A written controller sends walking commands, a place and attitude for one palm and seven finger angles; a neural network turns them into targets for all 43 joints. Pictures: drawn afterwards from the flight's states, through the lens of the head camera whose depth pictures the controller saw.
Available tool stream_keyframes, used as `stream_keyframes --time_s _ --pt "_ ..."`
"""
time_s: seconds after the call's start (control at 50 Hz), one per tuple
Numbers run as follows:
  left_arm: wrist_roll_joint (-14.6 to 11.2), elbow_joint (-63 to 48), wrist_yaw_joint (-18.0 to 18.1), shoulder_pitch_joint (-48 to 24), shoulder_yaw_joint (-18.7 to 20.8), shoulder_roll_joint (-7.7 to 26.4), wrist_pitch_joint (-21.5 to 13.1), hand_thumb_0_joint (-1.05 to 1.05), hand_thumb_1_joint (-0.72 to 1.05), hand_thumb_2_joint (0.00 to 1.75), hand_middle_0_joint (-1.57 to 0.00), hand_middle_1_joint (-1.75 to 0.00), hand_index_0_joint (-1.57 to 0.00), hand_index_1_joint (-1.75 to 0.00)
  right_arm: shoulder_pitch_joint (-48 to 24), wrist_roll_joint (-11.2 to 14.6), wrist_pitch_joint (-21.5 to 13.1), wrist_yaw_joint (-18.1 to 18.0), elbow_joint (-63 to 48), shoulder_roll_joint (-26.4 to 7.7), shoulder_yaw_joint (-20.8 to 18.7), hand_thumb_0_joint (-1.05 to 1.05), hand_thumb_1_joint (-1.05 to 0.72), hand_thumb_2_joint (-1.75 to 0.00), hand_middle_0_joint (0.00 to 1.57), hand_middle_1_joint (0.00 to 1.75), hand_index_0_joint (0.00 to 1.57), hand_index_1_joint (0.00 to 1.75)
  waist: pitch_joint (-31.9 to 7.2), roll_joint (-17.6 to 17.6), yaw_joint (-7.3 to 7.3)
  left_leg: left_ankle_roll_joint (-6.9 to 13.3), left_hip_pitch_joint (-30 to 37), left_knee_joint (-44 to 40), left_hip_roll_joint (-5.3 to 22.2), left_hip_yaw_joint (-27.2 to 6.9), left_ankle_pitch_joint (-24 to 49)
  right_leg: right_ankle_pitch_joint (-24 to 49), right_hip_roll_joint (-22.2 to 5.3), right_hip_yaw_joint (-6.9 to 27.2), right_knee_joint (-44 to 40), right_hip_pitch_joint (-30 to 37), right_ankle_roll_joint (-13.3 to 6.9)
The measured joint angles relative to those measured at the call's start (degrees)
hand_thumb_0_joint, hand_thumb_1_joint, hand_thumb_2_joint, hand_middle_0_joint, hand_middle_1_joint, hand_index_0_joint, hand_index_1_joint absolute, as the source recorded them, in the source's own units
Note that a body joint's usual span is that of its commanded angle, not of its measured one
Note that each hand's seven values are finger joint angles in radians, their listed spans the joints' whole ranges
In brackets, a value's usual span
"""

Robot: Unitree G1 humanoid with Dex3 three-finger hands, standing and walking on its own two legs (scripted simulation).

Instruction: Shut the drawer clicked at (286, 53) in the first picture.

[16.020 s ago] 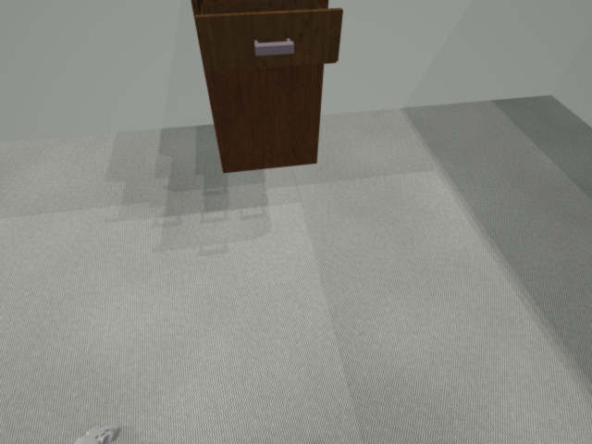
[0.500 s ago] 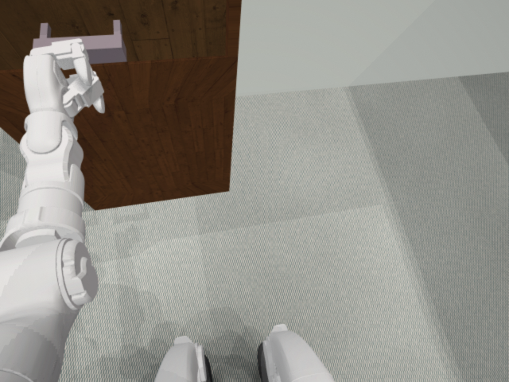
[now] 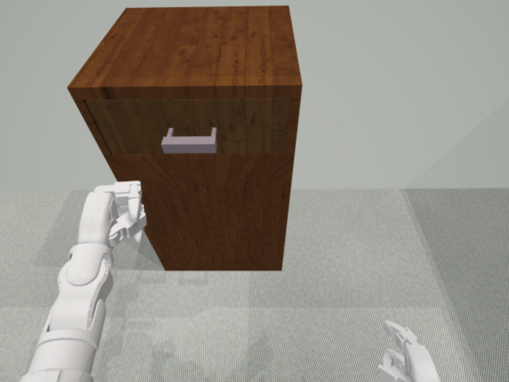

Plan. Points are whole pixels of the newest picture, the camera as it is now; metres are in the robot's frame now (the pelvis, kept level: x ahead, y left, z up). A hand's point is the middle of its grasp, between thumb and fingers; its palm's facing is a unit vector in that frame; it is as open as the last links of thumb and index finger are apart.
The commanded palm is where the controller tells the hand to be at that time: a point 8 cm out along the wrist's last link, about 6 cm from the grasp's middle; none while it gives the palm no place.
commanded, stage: draw the hand back to the body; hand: left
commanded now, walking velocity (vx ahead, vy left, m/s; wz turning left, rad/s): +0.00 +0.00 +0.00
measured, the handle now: (191, 138) +0.62 +0.18 +0.01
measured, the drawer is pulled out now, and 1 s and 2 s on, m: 0.00 0.00 0.00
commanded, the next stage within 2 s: step back with the hand held close in 0.76 s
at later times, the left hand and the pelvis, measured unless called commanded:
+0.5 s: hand (43, 293) +0.19 +0.23 +0.16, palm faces +0.35 -0.87 -0.35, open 3.3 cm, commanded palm +0.13 +0.28 +0.18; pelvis -0.02 +0.00 +0.02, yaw +0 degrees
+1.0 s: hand (3, 317) +0.16 +0.25 +0.18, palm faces +0.40 -0.81 -0.43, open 3.2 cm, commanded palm +0.10 +0.28 +0.19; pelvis -0.02 +0.00 +0.02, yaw +1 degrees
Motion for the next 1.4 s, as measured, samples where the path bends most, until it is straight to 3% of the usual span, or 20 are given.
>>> stream_keyframes --time_s 0.14,0.32,0.62,0.76,0.9,1.0,1.1,1.24,1.4 --pt "2.2 -9.2 5.3 7.4 -1.4 0.1 4.2 0.01 0.90 0.89 -1.40 -1.60 -1.40 -1.60 -2.8 -0.5 -0.3 -2.1 1.0 0.8 1.9 0.01 -0.90 -0.90 0.20 0.30 0.20 0.30 3.1 0.0 2.19 0.1 9.0 -7.9 -0.6 -0.1 4.2 3.7 -0.5 -0.1 -7.3 8.9 0.0" --pt "2.5 -22.5 6.5 18.3 -0.1 0.0 4.2 0.01 0.90 0.89 -1.40 -1.60 -1.40 -1.60 -2.6 -1.9 -2.4 -2.1 2.6 1.7 2.9 0.01 -0.90 -0.90 0.21 0.30 0.21 0.30 5.2 0.8 3.25 0.2 16.2 -14.3 -0.9 0.0 7.5 6.9 -0.7 0.0 -13.5 15.9 0.2" --pt "2.6 -42.0 7.3 38.7 7.3 2.5 1.5 0.01 0.89 0.89 -1.41 -1.60 -1.41 -1.60 0.5 -2.7 -6.2 -2.3 4.6 1.0 0.8 0.01 -0.90 -0.90 0.21 0.30 0.21 0.30 5.1 1.7 4.26 0.1 18.2 -14.9 -0.4 -0.1 7.8 8.2 -0.1 -0.1 -15.9 18.8 0.1" --pt "3.2 -41.4 7.9 38.4 7.3 1.3 0.6 0.01 0.89 0.89 -1.41 -1.60 -1.41 -1.60 0.0 -2.8 -7.6 -3.1 5.4 0.8 0.3 0.01 -0.90 -0.90 0.21 0.30 0.21 0.30 5.7 1.8 4.91 0.2 18.1 -14.5 -0.6 -0.6 8.0 8.2 -0.3 -0.6 -15.4 18.8 0.1" --pt "3.3 -40.9 8.1 37.3 6.4 1.0 1.1 0.01 0.89 0.89 -1.41 -1.60 -1.41 -1.60 -0.4 -3.1 -8.6 -3.3 5.5 1.6 0.9 0.01 -0.90 -0.90 0.21 0.30 0.21 0.30 5.8 1.2 4.60 0.1 18.5 -14.7 -0.5 -0.3 8.1 8.3 -0.2 -0.3 -15.4 19.0 0.1" --pt "3.5 -41.9 7.7 39.3 9.5 2.2 -1.9 0.01 0.89 0.89 -1.41 -1.60 -1.41 -1.60 -1.2 -3.3 -5.9 -2.3 3.5 1.6 0.8 0.01 -0.90 -0.90 0.21 0.30 0.21 0.30 4.4 1.4 2.27 0.3 14.5 -13.5 -0.1 -0.6 8.1 9.3 0.1 -0.6 -16.3 16.0 0.3" --pt "3.4 -42.8 7.5 42.0 9.9 3.2 -3.4 0.01 0.89 0.89 -1.41 -1.60 -1.41 -1.60 -1.4 -3.0 -3.2 -2.3 2.2 1.0 -0.7 0.01 -0.90 -0.90 0.21 0.30 0.21 0.30 4.7 1.1 0.99 0.9 11.7 -14.4 -1.0 -0.1 9.4 10.0 -0.7 -0.2 -15.9 12.6 1.0" --pt "3.1 -44.7 7.8 44.2 10.5 5.3 -3.5 0.01 0.89 0.89 -1.41 -1.60 -1.41 -1.60 -1.2 -2.3 -1.1 -2.8 1.3 0.9 -1.9 0.01 -0.90 -0.90 0.21 0.30 0.21 0.30 5.8 -0.2 0.78 1.6 9.0 -14.1 -1.9 0.5 10.5 10.4 -1.7 0.4 -13.9 9.1 1.7" --pt "3.9 -46.7 8.4 43.9 11.8 6.0 -4.6 0.01 0.89 0.89 -1.41 -1.60 -1.41 -1.60 -1.6 -2.2 -1.9 -2.9 -0.1 1.8 -1.5 0.01 -0.90 -0.90 0.21 0.30 0.21 0.30 6.2 -1.2 0.96 2.1 6.0 -11.6 -2.2 0.9 11.3 10.9 -2.1 0.8 -10.6 5.6 2.0"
